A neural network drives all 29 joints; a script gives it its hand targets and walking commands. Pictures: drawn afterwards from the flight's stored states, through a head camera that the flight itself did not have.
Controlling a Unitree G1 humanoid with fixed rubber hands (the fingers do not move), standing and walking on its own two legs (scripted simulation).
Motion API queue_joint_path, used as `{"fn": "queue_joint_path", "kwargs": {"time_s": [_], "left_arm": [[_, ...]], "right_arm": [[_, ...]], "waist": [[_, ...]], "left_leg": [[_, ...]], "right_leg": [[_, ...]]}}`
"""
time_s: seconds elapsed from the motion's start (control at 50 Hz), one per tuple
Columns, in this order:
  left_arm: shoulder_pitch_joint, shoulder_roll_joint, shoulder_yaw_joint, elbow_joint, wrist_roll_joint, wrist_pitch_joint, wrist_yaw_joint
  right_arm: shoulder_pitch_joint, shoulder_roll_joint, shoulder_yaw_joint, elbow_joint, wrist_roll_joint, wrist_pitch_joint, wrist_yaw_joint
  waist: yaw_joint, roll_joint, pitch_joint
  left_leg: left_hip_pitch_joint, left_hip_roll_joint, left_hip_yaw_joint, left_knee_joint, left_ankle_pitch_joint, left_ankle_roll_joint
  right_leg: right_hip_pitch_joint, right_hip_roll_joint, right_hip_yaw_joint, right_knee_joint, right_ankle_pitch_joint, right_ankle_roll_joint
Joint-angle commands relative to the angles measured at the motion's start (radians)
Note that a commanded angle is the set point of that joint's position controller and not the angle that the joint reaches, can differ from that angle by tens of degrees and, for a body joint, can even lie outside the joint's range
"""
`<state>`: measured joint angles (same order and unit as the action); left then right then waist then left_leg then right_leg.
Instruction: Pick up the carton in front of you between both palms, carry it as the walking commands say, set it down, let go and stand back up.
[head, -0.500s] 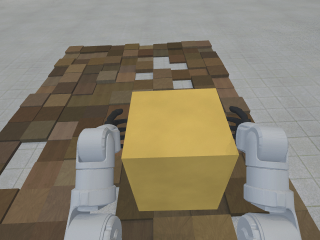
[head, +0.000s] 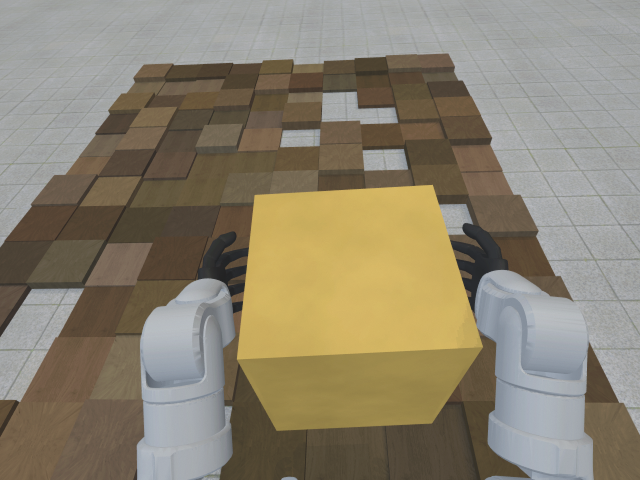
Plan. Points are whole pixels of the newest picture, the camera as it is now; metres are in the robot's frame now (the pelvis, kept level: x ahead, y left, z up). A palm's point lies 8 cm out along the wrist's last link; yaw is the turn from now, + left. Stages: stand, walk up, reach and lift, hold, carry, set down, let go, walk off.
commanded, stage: carry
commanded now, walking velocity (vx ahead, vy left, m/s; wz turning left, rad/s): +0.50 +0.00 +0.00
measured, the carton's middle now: (349, 316) +0.32 +0.02 +0.05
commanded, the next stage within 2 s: none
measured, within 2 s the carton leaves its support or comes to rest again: neither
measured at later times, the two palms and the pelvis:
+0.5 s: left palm (305, 146) +0.67 +0.12 +0.07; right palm (472, 154) +0.65 -0.18 +0.07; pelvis +0.30 +0.01 +0.00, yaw -2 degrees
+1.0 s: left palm (309, 69) +0.94 +0.14 +0.10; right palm (443, 72) +0.93 -0.15 +0.09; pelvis +0.67 +0.01 +0.00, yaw -2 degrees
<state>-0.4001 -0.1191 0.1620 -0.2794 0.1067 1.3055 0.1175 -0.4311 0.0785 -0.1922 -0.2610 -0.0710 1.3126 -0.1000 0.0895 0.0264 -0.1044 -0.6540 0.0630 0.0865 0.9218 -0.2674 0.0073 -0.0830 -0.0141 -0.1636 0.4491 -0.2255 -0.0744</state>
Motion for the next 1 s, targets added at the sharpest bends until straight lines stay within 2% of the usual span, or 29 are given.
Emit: {"fn": "queue_joint_path", "kwargs": {"time_s": [0.0,0.04,0.06,0.08,0.1,0.12,0.14,0.16,0.2,0.26,0.34,0.46,0.48,0.52,0.54,0.56,0.58,0.6,0.62,0.64,0.7,0.74,0.78,0.84,0.86,0.88,0.9,0.94,0.98], "left_arm": [[-0.788,-0.825,-0.754,0.026,-0.532,-0.035,-0.265],[-0.827,-0.823,-0.725,0.12,-0.545,-0.053,-0.266],[-0.844,-0.829,-0.708,0.168,-0.546,-0.058,-0.266],[-0.874,-0.827,-0.678,0.212,-0.538,-0.066,-0.266],[-0.894,-0.865,-0.646,0.275,-0.523,-0.065,-0.266],[-0.849,-0.872,-0.602,0.358,-0.501,-0.067,-0.261],[-0.888,-0.884,-0.586,0.363,-0.489,-0.078,-0.258],[-0.93,-0.925,-0.577,0.366,-0.487,-0.087,-0.254],[-0.976,-0.98,-0.55,0.347,-0.464,-0.118,-0.241],[-0.978,-0.999,-0.517,0.347,-0.42,-0.153,-0.217],[-0.9,-0.991,-0.503,0.366,-0.353,-0.191,-0.2],[-0.83,-1.0,-0.586,0.285,-0.363,-0.218,-0.202],[-0.821,-1.001,-0.604,0.258,-0.376,-0.217,-0.205],[-0.799,-1.003,-0.644,0.202,-0.399,-0.212,-0.214],[-0.776,-0.987,-0.652,0.188,-0.387,-0.213,-0.217],[-0.694,-0.972,-0.653,0.212,-0.379,-0.208,-0.217],[-0.633,-0.965,-0.656,0.206,-0.383,-0.195,-0.219],[-0.596,-0.964,-0.662,0.18,-0.382,-0.187,-0.219],[-0.576,-0.984,-0.68,0.121,-0.399,-0.176,-0.222],[-0.593,-1.006,-0.699,0.047,-0.409,-0.17,-0.225],[-0.551,-1.016,-0.75,-0.111,-0.427,-0.149,-0.243],[-0.453,-0.985,-0.779,-0.144,-0.425,-0.14,-0.261],[-0.346,-0.976,-0.784,-0.13,-0.435,-0.129,-0.285],[-0.251,-0.911,-0.773,-0.165,-0.442,-0.104,-0.306],[-0.275,-0.884,-0.775,-0.171,-0.438,-0.097,-0.311],[-0.293,-0.881,-0.782,-0.177,-0.439,-0.081,-0.316],[-0.279,-0.866,-0.778,-0.164,-0.436,-0.071,-0.318],[-0.272,-0.877,-0.766,-0.127,-0.428,-0.066,-0.312],[-0.271,-0.878,-0.741,-0.122,-0.408,-0.064,-0.301]], "right_arm": [[-0.634,0.792,0.678,0.064,0.33,-0.039,0.179],[-0.645,0.772,0.642,0.141,0.301,-0.053,0.167],[-0.644,0.763,0.615,0.187,0.293,-0.062,0.165],[-0.667,0.762,0.596,0.217,0.298,-0.07,0.168],[-0.713,0.754,0.576,0.256,0.303,-0.076,0.174],[-0.72,0.776,0.57,0.314,0.323,-0.083,0.179],[-0.758,0.855,0.588,0.33,0.359,-0.098,0.191],[-0.839,0.93,0.607,0.309,0.408,-0.115,0.202],[-1.0,1.051,0.651,0.262,0.491,-0.145,0.218],[-1.072,1.137,0.67,0.267,0.543,-0.179,0.231],[-1.022,1.177,0.674,0.31,0.542,-0.215,0.242],[-0.879,1.155,0.692,0.279,0.489,-0.241,0.245],[-0.846,1.143,0.697,0.262,0.477,-0.239,0.243],[-0.782,1.121,0.721,0.222,0.459,-0.232,0.238],[-0.769,1.115,0.737,0.202,0.46,-0.221,0.238],[-0.745,1.101,0.736,0.176,0.46,-0.203,0.241],[-0.686,1.081,0.726,0.179,0.446,-0.187,0.239],[-0.627,1.078,0.714,0.17,0.429,-0.174,0.237],[-0.582,1.063,0.702,0.144,0.401,-0.168,0.235],[-0.547,1.061,0.695,0.106,0.38,-0.161,0.233],[-0.412,1.037,0.71,-0.013,0.317,-0.155,0.22],[-0.324,1.006,0.735,-0.073,0.28,-0.158,0.211],[-0.248,0.979,0.76,-0.108,0.26,-0.15,0.207],[-0.115,0.987,0.758,-0.108,0.266,-0.132,0.222],[-0.111,0.97,0.757,-0.113,0.269,-0.124,0.229],[-0.121,0.946,0.751,-0.09,0.262,-0.121,0.234],[-0.118,0.944,0.755,-0.083,0.278,-0.115,0.24],[-0.194,0.959,0.784,-0.123,0.331,-0.096,0.248],[-0.252,0.956,0.805,-0.157,0.375,-0.086,0.256]], "waist": [[-0.035,-0.131,-0.155],[-0.116,-0.174,-0.26],[-0.184,-0.117,-0.349],[-0.238,-0.057,-0.386],[-0.191,0.183,-0.438],[-0.193,0.216,-0.553],[-0.186,0.126,-0.49],[-0.172,0.054,-0.443],[-0.144,-0.009,-0.408],[-0.15,0.011,-0.374],[-0.163,0.044,-0.397],[-0.178,0.094,-0.357],[-0.171,0.107,-0.352],[-0.117,0.047,-0.385],[-0.071,-0.082,-0.413],[-0.036,-0.265,-0.455],[-0.022,-0.251,-0.456],[-0.013,-0.212,-0.477],[-0.03,-0.085,-0.479],[-0.042,-0.08,-0.448],[-0.063,-0.091,-0.357],[-0.071,-0.141,-0.311],[-0.074,-0.185,-0.299],[-0.106,-0.112,-0.343],[-0.137,-0.044,-0.36],[-0.13,0.19,-0.378],[-0.124,0.197,-0.296],[-0.117,-0.028,-0.241],[-0.106,-0.015,-0.193]], "left_leg": [[0.163,-0.082,0.119,-0.405,0.364,0.0],[0.521,-0.134,0.164,-0.391,0.463,0.036],[0.726,-0.155,0.195,-0.409,0.479,0.048],[0.858,-0.088,0.12,-0.441,0.467,0.028],[1.052,0.189,-0.293,-0.384,0.671,0.155],[1.08,0.314,-0.568,-0.467,0.284,0.315],[0.954,0.293,-0.574,-0.524,0.112,0.312],[0.849,0.272,-0.538,-0.55,0.088,0.28],[0.683,0.241,-0.44,-0.578,0.031,0.239],[0.572,0.219,-0.356,-0.63,-0.027,0.237],[0.688,0.219,-0.269,-0.599,0.249,0.24],[0.807,0.136,-0.094,-0.498,0.484,0.153],[0.781,0.133,-0.07,-0.481,0.498,0.133],[0.618,0.076,0.043,-0.267,0.532,0.071],[0.351,0.016,0.057,-0.126,0.43,0.031],[-0.025,-0.045,0.004,0.062,-0.131,-0.026],[-0.218,-0.063,-0.047,0.189,-0.283,-0.024],[-0.279,-0.029,-0.098,0.219,-0.284,-0.028],[-0.215,0.004,-0.121,0.158,-0.237,-0.021],[-0.186,0.025,-0.142,0.039,-0.211,-0.025],[-0.015,-0.001,-0.047,-0.192,-0.109,-0.064],[0.144,-0.04,0.03,-0.37,-0.005,-0.057],[0.322,-0.065,0.113,-0.43,0.099,-0.037],[0.752,-0.103,0.224,-0.52,0.113,-0.011],[0.935,-0.011,0.112,-0.495,0.026,0.002],[1.098,0.266,-0.373,-0.583,-0.067,0.149],[1.005,0.381,-0.591,-0.702,0.029,0.259],[0.9,0.34,-0.419,-0.641,0.216,0.241],[0.807,0.286,-0.28,-0.69,0.088,0.163]], "right_leg": [[0.01,-0.119,0.097,-0.175,0.429,-0.053],[-0.078,-0.116,0.028,0.004,0.697,-0.036],[-0.132,-0.065,-0.034,0.222,0.719,-0.013],[-0.213,-0.025,-0.031,0.489,0.505,0.01],[-0.503,0.095,0.046,0.813,-0.23,0.042],[-0.633,0.095,0.193,1.072,-0.268,0.029],[-0.687,0.028,0.22,1.088,-0.219,0.016],[-0.687,-0.007,0.217,1.016,-0.187,0.014],[-0.632,-0.06,0.214,0.885,-0.147,0.018],[-0.583,-0.072,0.171,0.673,-0.158,0.024],[-0.612,-0.065,0.138,0.43,0.03,0.029],[-0.51,0.017,0.054,0.075,0.248,0.026],[-0.427,0.021,0.044,-0.008,0.254,0.022],[-0.054,0.02,0.006,-0.17,0.416,0.011],[0.264,-0.051,0.065,-0.081,0.526,-0.035],[0.616,-0.243,0.342,0.0,0.785,-0.141],[0.734,-0.314,0.432,0.035,0.804,-0.183],[0.715,-0.362,0.515,-0.012,0.557,-0.201],[0.591,-0.359,0.516,-0.065,0.392,-0.172],[0.52,-0.359,0.501,-0.095,0.318,-0.154],[0.322,-0.279,0.347,-0.201,0.152,-0.107],[0.21,-0.211,0.218,-0.209,0.212,-0.061],[0.121,-0.2,0.148,-0.183,0.279,-0.027],[-0.051,-0.14,0.004,0.112,0.406,0.027],[-0.229,-0.117,-0.003,0.331,0.256,0.05],[-0.533,-0.016,0.015,0.58,-0.117,0.096],[-0.685,0.009,0.102,0.777,-0.285,0.099],[-0.723,-0.092,0.187,0.847,-0.222,0.075],[-0.689,-0.129,0.171,0.668,-0.183,0.076]]}}
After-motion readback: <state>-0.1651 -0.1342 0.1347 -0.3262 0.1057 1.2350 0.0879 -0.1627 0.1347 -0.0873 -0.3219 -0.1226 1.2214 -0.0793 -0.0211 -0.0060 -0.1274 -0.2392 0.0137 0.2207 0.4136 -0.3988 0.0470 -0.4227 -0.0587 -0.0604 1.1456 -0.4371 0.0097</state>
